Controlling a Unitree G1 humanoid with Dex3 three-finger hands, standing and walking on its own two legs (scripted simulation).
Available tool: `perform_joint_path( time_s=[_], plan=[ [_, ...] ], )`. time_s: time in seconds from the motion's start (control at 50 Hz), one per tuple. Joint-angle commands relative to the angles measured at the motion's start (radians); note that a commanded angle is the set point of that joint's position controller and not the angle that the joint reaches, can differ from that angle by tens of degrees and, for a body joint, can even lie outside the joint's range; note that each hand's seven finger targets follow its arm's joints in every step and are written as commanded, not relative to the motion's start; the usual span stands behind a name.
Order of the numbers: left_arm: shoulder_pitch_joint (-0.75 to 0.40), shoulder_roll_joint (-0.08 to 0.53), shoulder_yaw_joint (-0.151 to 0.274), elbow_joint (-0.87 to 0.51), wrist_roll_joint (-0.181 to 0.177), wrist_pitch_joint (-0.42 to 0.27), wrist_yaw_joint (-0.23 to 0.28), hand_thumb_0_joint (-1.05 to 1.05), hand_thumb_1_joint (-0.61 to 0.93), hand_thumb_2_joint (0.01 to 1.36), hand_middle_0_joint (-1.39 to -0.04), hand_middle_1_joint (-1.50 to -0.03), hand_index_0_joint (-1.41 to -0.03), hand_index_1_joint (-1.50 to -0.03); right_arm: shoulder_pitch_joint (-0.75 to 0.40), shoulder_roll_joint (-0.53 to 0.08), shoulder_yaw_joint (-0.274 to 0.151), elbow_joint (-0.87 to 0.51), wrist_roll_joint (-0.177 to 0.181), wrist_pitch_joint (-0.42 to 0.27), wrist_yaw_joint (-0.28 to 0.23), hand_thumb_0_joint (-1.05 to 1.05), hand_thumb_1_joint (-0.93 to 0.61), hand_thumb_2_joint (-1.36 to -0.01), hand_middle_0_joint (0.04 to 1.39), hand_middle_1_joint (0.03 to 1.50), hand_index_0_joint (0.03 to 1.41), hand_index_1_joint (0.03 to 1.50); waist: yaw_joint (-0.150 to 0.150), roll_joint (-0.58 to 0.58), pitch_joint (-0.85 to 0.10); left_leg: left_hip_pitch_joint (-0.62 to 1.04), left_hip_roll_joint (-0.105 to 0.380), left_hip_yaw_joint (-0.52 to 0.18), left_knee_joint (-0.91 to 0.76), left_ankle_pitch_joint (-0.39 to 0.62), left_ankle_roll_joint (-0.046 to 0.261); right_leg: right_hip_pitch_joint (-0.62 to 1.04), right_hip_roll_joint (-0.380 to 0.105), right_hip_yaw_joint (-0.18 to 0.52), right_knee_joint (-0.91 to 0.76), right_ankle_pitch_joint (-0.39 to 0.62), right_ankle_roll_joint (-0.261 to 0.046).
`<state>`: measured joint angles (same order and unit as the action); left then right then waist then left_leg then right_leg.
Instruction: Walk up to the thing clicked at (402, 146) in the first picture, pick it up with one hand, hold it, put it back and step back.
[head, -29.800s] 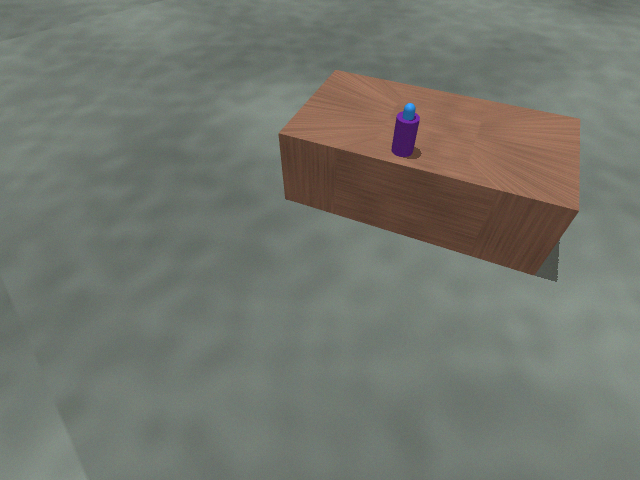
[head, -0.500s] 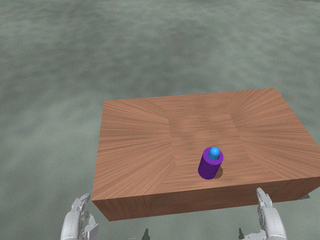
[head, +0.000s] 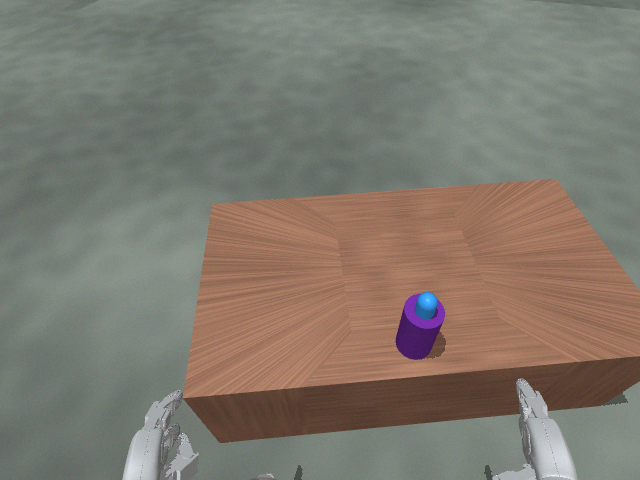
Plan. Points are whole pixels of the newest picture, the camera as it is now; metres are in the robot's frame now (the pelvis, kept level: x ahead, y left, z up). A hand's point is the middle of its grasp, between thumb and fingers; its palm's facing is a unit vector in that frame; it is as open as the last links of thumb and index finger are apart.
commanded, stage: home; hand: right
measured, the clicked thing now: (420, 321) +0.47 -0.18 -0.26
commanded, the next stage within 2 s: stand in 1.16 s
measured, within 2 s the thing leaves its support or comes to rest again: neither
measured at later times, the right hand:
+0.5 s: hand (487, 455) +0.18 -0.18 -0.05, palm faces +0.12 +0.95 -0.28, open 17.5 cm
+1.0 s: hand (486, 456) +0.18 -0.17 -0.05, palm faces +0.12 +0.95 -0.29, open 17.5 cm
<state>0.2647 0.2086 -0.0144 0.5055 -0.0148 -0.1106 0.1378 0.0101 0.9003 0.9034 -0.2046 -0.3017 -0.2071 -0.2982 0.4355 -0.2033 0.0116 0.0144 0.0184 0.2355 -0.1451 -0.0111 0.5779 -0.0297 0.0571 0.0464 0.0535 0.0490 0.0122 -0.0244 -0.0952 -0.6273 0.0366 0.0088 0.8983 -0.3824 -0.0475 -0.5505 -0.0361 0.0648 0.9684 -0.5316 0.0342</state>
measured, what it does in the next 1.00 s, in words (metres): stands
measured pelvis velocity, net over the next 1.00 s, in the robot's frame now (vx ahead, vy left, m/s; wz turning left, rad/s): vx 0.00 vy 0.01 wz -0.01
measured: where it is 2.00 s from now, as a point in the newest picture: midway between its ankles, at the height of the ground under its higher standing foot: outside the picture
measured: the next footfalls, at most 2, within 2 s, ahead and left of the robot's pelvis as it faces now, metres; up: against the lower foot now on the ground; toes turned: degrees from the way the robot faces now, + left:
none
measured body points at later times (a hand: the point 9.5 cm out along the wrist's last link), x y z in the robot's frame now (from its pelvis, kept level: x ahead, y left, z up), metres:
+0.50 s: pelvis +0.00 +0.01 +0.00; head +0.03 +0.00 +0.45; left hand +0.17 +0.25 -0.08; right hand +0.17 -0.23 -0.03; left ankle +0.04 +0.15 -0.69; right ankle -0.02 -0.14 -0.69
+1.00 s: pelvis +0.00 +0.01 +0.00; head +0.03 +0.01 +0.45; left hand +0.17 +0.25 -0.07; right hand +0.17 -0.22 -0.03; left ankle +0.04 +0.15 -0.69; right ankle -0.02 -0.14 -0.69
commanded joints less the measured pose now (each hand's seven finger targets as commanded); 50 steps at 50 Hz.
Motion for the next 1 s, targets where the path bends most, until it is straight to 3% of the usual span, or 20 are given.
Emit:
perform_joint_path(
  time_s=[0.0, 0.12, 0.14, 0.16, 0.22, 0.32, 0.34, 0.42, 0.46, 0.52, 0.58, 0.68, 0.7, 0.72, 0.74, 0.82, 0.84, 0.94, 0.98],
  plan=[
    [-0.069, 0.131, 0.054, -0.154, 0.000, -0.061, 0.013, 0.000, 0.897, 0.902, -0.201, -0.299, -0.200, -0.300, -0.013, -0.088, -0.054, -0.198, -0.013, -0.043, -0.005, 0.000, 0.602, -0.024, 0.047, 0.044, 0.047, 0.044, -0.005, -0.020, -0.076, 0.131, -0.045, 0.072, -0.114, 0.105, 0.044, -0.049, 0.020, -0.039, -0.208, 0.223, -0.014],
    [-0.085, 0.121, 0.041, -0.172, -0.001, -0.067, 0.013, 0.000, 0.897, 0.902, -0.201, -0.299, -0.200, -0.300, -0.035, -0.099, -0.058, -0.234, -0.008, -0.045, -0.006, 0.000, 0.583, -0.034, 0.049, 0.047, 0.049, 0.047, -0.003, -0.017, -0.068, 0.134, -0.043, 0.066, -0.129, 0.065, 0.043, -0.070, 0.028, -0.050, -0.200, 0.160, -0.024],
    [-0.073, 0.126, 0.044, -0.161, -0.001, -0.069, 0.014, 0.000, 0.897, 0.902, -0.201, -0.299, -0.200, -0.300, -0.008, -0.087, -0.051, -0.191, -0.008, -0.040, -0.004, 0.000, 0.581, -0.035, 0.049, 0.047, 0.049, 0.047, 0.005, 0.009, -0.064, 0.125, -0.044, 0.067, -0.131, 0.055, 0.040, -0.079, 0.028, -0.050, -0.199, 0.144, -0.028],
    [-0.072, 0.128, 0.048, -0.164, 0.000, -0.071, 0.015, 0.000, 0.897, 0.902, -0.201, -0.299, -0.200, -0.300, -0.038, -0.099, -0.055, -0.238, -0.008, -0.042, -0.005, 0.000, 0.578, -0.037, 0.050, 0.048, 0.050, 0.048, 0.002, -0.018, -0.063, 0.122, -0.044, 0.067, -0.135, 0.039, 0.042, -0.080, 0.030, -0.051, -0.203, 0.125, -0.027],
    [-0.061, 0.125, 0.051, -0.155, 0.002, -0.074, 0.022, 0.000, 0.897, 0.902, -0.201, -0.299, -0.200, -0.300, -0.017, -0.094, -0.054, -0.244, -0.012, -0.041, -0.007, 0.000, 0.568, -0.043, 0.050, 0.049, 0.050, 0.049, 0.001, -0.022, -0.114, 0.140, -0.042, 0.068, -0.117, 0.101, 0.043, -0.050, 0.033, -0.056, -0.183, 0.205, -0.026],
    [-0.077, 0.118, 0.042, -0.165, 0.002, -0.078, 0.028, 0.000, 0.897, 0.902, -0.201, -0.300, -0.200, -0.300, -0.025, -0.096, -0.057, -0.237, -0.010, -0.035, -0.010, 0.000, 0.562, -0.046, 0.051, 0.050, 0.051, 0.050, 0.004, 0.016, -0.097, 0.131, -0.042, 0.065, -0.129, 0.063, 0.038, -0.075, 0.035, -0.058, -0.176, 0.153, -0.035],
    [-0.062, 0.125, 0.050, -0.147, 0.003, -0.076, 0.029, 0.000, 0.897, 0.902, -0.201, -0.299, -0.200, -0.300, -0.003, -0.108, -0.073, -0.216, -0.012, -0.032, -0.012, 0.000, 0.579, -0.036, 0.049, 0.047, 0.049, 0.047, -0.002, 0.023, -0.093, 0.135, -0.040, 0.067, -0.131, 0.068, 0.037, -0.083, 0.037, -0.059, -0.173, 0.159, -0.036],
    [-0.059, 0.128, 0.054, -0.152, 0.003, -0.077, 0.033, 0.000, 0.897, 0.902, -0.201, -0.300, -0.200, -0.301, 0.040, -0.087, -0.053, -0.221, -0.013, -0.023, -0.010, 0.000, 0.556, -0.049, 0.051, 0.051, 0.051, 0.051, -0.004, 0.012, -0.141, 0.146, -0.042, 0.069, -0.100, 0.150, 0.041, -0.046, 0.034, -0.056, -0.158, 0.260, -0.026],
    [-0.066, 0.122, 0.051, -0.166, 0.003, -0.075, 0.036, 0.000, 0.897, 0.902, -0.201, -0.300, -0.200, -0.300, 0.007, -0.101, -0.065, -0.256, -0.014, -0.021, -0.012, 0.000, 0.549, -0.053, 0.052, 0.052, 0.052, 0.052, -0.003, 0.003, -0.161, 0.158, -0.039, 0.062, -0.103, 0.183, 0.040, -0.031, 0.037, -0.063, -0.144, 0.290, -0.028],
    [-0.055, 0.123, 0.053, -0.151, 0.004, -0.074, 0.037, 0.000, 0.897, 0.902, -0.201, -0.300, -0.200, -0.300, 0.013, -0.093, -0.062, -0.231, -0.018, -0.011, -0.013, 0.000, 0.578, -0.037, 0.049, 0.048, 0.049, 0.048, 0.009, 0.018, -0.146, 0.154, -0.039, 0.065, -0.097, 0.216, 0.037, -0.031, 0.034, -0.062, -0.141, 0.324, -0.026],
    [-0.050, 0.127, 0.056, -0.142, 0.006, -0.069, 0.035, 0.000, 0.897, 0.902, -0.201, -0.299, -0.200, -0.300, 0.023, -0.091, -0.061, -0.212, -0.018, -0.006, -0.011, 0.000, 0.564, -0.045, 0.051, 0.050, 0.051, 0.050, 0.001, 0.008, -0.128, 0.144, -0.042, 0.073, -0.089, 0.201, 0.041, -0.036, 0.028, -0.052, -0.151, 0.337, -0.019],
    [-0.070, 0.123, 0.050, -0.162, 0.005, -0.071, 0.035, 0.000, 0.897, 0.902, -0.201, -0.300, -0.200, -0.300, -0.007, -0.095, -0.057, -0.238, -0.015, -0.001, -0.007, 0.000, 0.569, -0.042, 0.050, 0.049, 0.050, 0.049, 0.007, 0.013, -0.104, 0.136, -0.039, 0.061, -0.113, 0.152, 0.037, -0.049, 0.033, -0.064, -0.151, 0.251, -0.028],
    [-0.053, 0.128, 0.054, -0.148, 0.005, -0.073, 0.034, 0.000, 0.897, 0.902, -0.201, -0.299, -0.200, -0.300, 0.025, -0.089, -0.062, -0.210, -0.016, 0.003, -0.008, 0.000, 0.584, -0.034, 0.049, 0.047, 0.049, 0.047, 0.001, 0.025, -0.108, 0.141, -0.040, 0.066, -0.107, 0.163, 0.037, -0.053, 0.033, -0.061, -0.153, 0.268, -0.027],
    [-0.059, 0.124, 0.053, -0.160, 0.006, -0.072, 0.035, 0.000, 0.897, 0.902, -0.201, -0.299, -0.200, -0.300, 0.000, -0.106, -0.068, -0.271, -0.016, -0.001, -0.009, 0.000, 0.571, -0.041, 0.050, 0.049, 0.050, 0.049, -0.005, -0.002, -0.126, 0.152, -0.037, 0.062, -0.107, 0.178, 0.038, -0.043, 0.035, -0.064, -0.150, 0.280, -0.025],
    [-0.054, 0.127, 0.054, -0.149, 0.006, -0.070, 0.035, 0.000, 0.897, 0.902, -0.201, -0.299, -0.200, -0.300, 0.015, -0.092, -0.057, -0.226, -0.017, 0.005, -0.007, 0.000, 0.561, -0.047, 0.051, 0.051, 0.051, 0.051, 0.003, 0.011, -0.119, 0.140, -0.039, 0.066, -0.100, 0.182, 0.038, -0.042, 0.031, -0.060, -0.150, 0.295, -0.024],
    [-0.069, 0.121, 0.048, -0.164, 0.005, -0.068, 0.032, 0.000, 0.897, 0.902, -0.201, -0.300, -0.200, -0.300, -0.003, -0.108, -0.067, -0.257, -0.017, 0.002, -0.010, 0.000, 0.558, -0.048, 0.051, 0.051, 0.051, 0.051, -0.006, 0.007, -0.122, 0.148, -0.036, 0.060, -0.108, 0.161, 0.038, -0.053, 0.034, -0.064, -0.147, 0.261, -0.027],
    [-0.058, 0.127, 0.053, -0.159, 0.005, -0.068, 0.034, 0.000, 0.897, 0.902, -0.201, -0.300, -0.200, -0.300, 0.005, -0.099, -0.057, -0.237, -0.017, 0.007, -0.008, 0.000, 0.575, -0.038, 0.050, 0.048, 0.050, 0.048, 0.007, 0.008, -0.117, 0.130, -0.039, 0.063, -0.108, 0.146, 0.038, -0.056, 0.034, -0.062, -0.154, 0.249, -0.028],
    [-0.058, 0.126, 0.051, -0.161, 0.005, -0.069, 0.037, 0.000, 0.897, 0.902, -0.201, -0.300, -0.200, -0.301, -0.007, -0.103, -0.062, -0.256, -0.016, 0.006, -0.010, 0.000, 0.551, -0.052, 0.052, 0.052, 0.052, 0.052, 0.004, 0.018, -0.129, 0.138, -0.037, 0.062, -0.101, 0.165, 0.037, -0.048, 0.033, -0.059, -0.143, 0.267, -0.029],
    [-0.061, 0.122, 0.049, -0.163, 0.006, -0.069, 0.039, 0.000, 0.897, 0.902, -0.201, -0.300, -0.200, -0.300, -0.015, -0.104, -0.061, -0.262, -0.017, 0.006, -0.010, 0.000, 0.561, -0.047, 0.051, 0.051, 0.051, 0.051, 0.005, 0.010, -0.125, 0.139, -0.035, 0.056, -0.113, 0.139, 0.036, -0.057, 0.037, -0.066, -0.142, 0.228, -0.032]
  ],
)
